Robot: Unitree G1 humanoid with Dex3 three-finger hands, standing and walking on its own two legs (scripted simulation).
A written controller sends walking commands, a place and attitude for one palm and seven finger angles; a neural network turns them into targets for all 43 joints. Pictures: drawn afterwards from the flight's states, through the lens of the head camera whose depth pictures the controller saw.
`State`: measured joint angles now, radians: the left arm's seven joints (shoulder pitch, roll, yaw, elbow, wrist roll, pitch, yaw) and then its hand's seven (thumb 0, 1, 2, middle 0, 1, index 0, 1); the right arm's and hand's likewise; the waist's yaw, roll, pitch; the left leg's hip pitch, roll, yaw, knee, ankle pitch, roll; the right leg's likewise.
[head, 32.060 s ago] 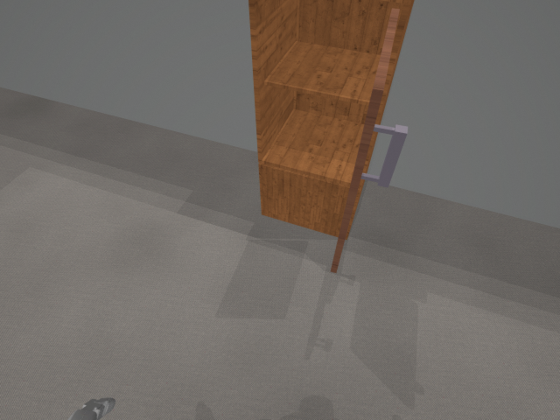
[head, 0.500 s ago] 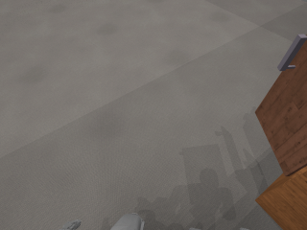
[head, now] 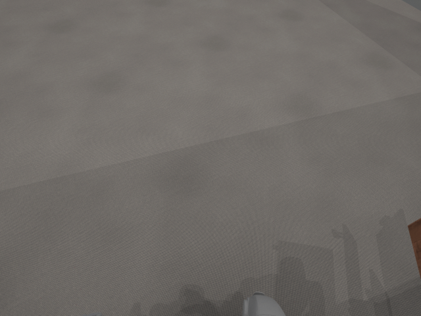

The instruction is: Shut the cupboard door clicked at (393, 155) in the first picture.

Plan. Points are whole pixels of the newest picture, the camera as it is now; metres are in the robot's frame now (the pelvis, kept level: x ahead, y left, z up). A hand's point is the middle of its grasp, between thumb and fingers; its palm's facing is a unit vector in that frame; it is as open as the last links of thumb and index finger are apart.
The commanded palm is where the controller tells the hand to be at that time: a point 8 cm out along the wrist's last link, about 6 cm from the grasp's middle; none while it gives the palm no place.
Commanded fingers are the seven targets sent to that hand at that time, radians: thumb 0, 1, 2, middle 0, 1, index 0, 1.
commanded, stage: walk to a spot facing it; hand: left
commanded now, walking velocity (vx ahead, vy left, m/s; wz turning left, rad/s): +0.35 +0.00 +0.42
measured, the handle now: out of the picture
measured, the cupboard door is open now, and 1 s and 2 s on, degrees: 58 58 58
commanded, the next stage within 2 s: turn to face it in 0.84 s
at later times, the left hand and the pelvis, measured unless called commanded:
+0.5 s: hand (144, 313) +0.15 +0.14 -0.17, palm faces +0.33 -0.92 -0.21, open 7.3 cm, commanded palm none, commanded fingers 0.00 0.90 0.90 -0.20 -0.30 -0.20 -0.30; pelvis +0.19 -0.04 +0.00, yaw +17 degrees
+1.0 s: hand (107, 201) +0.40 +0.29 -0.15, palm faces +0.43 -0.88 -0.19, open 7.4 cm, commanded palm none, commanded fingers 0.00 0.90 0.90 -0.20 -0.30 -0.20 -0.30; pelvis +0.38 +0.07 +0.00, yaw +26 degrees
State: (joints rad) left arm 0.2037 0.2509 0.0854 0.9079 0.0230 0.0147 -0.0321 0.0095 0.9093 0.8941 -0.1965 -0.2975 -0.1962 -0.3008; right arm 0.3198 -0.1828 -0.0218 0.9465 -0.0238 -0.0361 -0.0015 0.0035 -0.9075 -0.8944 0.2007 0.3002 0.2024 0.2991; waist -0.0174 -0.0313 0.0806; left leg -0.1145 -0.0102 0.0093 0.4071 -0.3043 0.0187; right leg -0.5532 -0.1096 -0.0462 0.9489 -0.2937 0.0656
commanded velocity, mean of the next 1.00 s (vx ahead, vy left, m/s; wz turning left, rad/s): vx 0.29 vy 0.00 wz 0.31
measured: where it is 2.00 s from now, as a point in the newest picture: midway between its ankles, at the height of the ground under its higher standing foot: (184, 241)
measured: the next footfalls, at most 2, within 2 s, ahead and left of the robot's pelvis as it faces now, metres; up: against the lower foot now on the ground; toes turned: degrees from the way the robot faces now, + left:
right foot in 0.16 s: +0.21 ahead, -0.14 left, +0.00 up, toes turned -2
left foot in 0.66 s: +0.34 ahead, +0.15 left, +0.00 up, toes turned +27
